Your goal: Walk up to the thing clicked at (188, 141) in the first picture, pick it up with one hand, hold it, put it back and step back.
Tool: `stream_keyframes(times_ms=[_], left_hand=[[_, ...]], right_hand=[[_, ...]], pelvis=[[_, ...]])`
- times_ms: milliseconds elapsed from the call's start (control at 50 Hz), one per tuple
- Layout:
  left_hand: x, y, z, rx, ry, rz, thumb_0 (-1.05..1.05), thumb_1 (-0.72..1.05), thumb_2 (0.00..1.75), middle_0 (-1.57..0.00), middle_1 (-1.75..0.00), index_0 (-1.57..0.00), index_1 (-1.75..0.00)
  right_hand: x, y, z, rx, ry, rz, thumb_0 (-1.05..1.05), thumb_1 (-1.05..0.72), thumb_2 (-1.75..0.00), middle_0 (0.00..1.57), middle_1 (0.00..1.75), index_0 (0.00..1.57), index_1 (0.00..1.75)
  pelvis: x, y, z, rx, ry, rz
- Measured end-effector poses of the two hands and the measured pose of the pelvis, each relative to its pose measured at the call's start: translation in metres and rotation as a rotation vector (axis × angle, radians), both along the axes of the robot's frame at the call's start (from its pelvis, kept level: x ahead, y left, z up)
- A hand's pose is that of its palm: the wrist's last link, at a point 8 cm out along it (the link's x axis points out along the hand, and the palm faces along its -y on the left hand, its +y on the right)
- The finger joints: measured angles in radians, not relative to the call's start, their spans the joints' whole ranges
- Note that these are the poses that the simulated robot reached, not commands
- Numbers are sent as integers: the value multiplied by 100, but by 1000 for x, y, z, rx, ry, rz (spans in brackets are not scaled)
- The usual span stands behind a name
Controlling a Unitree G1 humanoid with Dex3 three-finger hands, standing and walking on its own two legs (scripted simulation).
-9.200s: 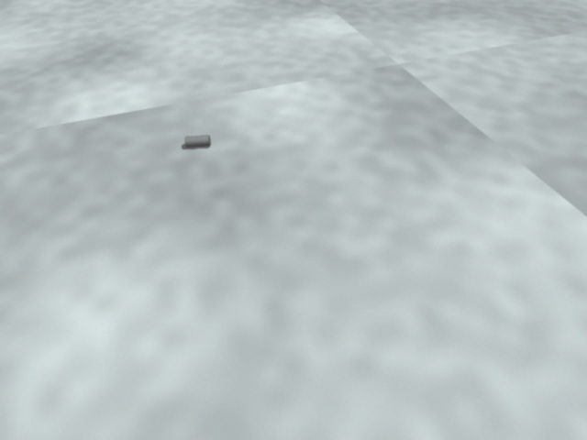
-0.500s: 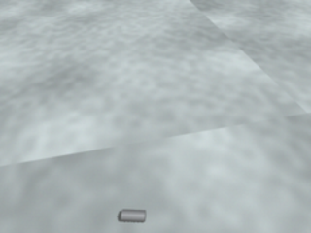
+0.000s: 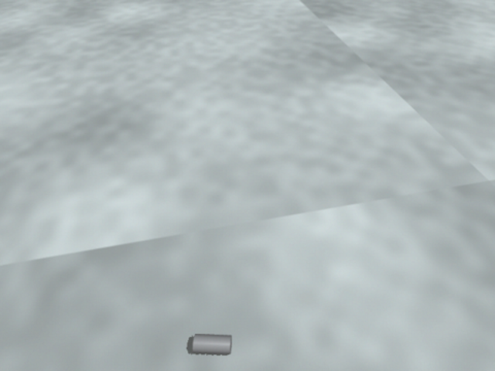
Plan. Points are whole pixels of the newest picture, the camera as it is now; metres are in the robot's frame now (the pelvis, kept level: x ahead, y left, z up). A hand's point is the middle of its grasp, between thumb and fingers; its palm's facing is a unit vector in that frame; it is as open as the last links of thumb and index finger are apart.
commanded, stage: stand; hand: left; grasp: from above
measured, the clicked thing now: (212, 343) +0.38 +0.15 -0.75
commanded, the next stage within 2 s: rise first in 0.20 s
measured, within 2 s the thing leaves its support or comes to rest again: neither
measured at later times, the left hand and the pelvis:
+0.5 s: hand out of the picture +0.13 +0.25 -0.17, palm faces +0.01 -0.94 -0.33, open 8.4 cm; pelvis -0.02 +0.00 -0.02, yaw +0 degrees
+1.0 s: hand out of the picture +0.10 +0.26 -0.25, palm faces -0.21 -0.86 -0.47, open 14.0 cm; pelvis -0.03 +0.01 -0.11, yaw +0 degrees
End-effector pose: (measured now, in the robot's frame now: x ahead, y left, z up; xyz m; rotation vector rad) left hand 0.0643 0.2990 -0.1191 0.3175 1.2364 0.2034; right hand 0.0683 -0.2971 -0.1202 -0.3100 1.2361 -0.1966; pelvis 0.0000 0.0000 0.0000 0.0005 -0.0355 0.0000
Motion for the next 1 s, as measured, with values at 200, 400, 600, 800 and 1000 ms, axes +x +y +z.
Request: stream_keyframes(times_ms=[200, 400, 600, 800, 1000], left_hand=[[-1, 0, 0, -1, 5, 1, 0, 90, 90, -20, -30, -20, -30], [21, -4, -1, -8, -84, 38, 1, 84, 91, -19, -37, -18, -37], [74, -4, -16, 12, -126, -77, 0, 31, 96, -9, -84, -10, -83], [59, -3, -55, 61, -83, -146, 0, -31, 98, -7, -102, -8, -102], [42, -4, -92, 129, -101, -256, -1, -52, 98, -9, -106, -8, -106]], right_hand=[[-1, 1, -1, 3, 6, 1, 0, -90, -90, 20, 30, 21, 29], [6, 10, -1, 10, -85, -1, 0, -92, -90, 20, 30, 21, 30], [4, 40, -13, 67, -176, -32, 0, -91, -90, 20, 30, 21, 30], [24, 46, -36, 56, -275, 16, 0, -90, -90, 20, 30, 21, 30], [58, 58, -72, 53, -381, 81, 1, -90, -90, 20, 30, 21, 29]], pelvis=[[0, 0, 0, 1, 1, 0], [-7, 1, -4, 0, 45, 13], [-15, 2, -23, 0, 158, -1], [-19, 11, -60, -11, 262, -3], [-31, 14, -107, -25, 356, 4]])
